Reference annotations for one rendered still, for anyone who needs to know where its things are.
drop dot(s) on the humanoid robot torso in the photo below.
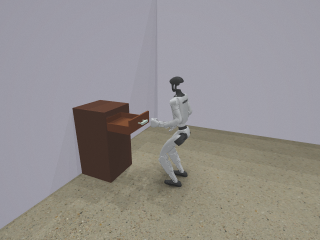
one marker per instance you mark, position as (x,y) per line
(183,107)

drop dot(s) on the cabinet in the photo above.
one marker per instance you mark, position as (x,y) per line
(103,154)

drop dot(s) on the left robot foot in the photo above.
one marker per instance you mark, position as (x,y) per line
(171,183)

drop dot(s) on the left robot forearm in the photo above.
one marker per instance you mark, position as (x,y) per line
(171,123)

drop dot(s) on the drawer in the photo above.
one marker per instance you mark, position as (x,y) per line
(126,123)

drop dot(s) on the robot left hand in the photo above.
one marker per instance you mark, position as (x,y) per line
(154,122)

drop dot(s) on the handle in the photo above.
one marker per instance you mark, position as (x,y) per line
(144,122)

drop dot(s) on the right robot upper arm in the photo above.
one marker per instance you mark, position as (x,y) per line
(189,106)

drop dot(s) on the robot right hand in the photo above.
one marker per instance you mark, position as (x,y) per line
(171,128)

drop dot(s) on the left robot upper arm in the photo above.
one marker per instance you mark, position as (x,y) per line
(174,103)

